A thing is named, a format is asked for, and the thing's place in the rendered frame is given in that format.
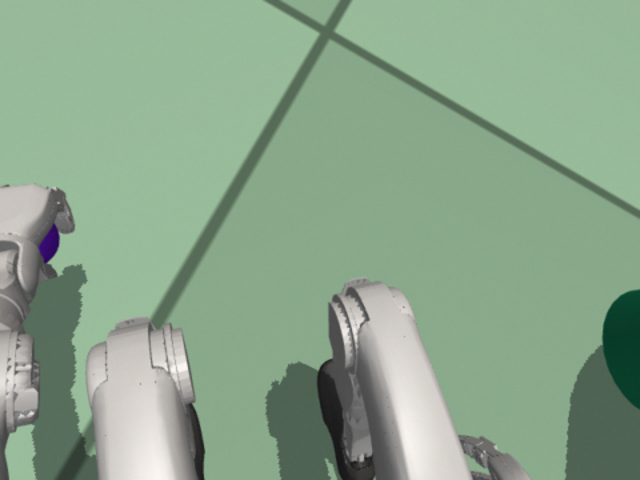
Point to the left robot arm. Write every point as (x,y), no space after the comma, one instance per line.
(19,371)

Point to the right robot hand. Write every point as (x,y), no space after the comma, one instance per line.
(501,466)

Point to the ball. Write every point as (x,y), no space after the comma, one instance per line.
(50,244)

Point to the left robot hand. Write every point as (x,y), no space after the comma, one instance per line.
(29,211)

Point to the right robot foot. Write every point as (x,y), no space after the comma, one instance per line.
(333,418)

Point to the left robot foot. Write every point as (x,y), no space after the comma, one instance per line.
(199,445)

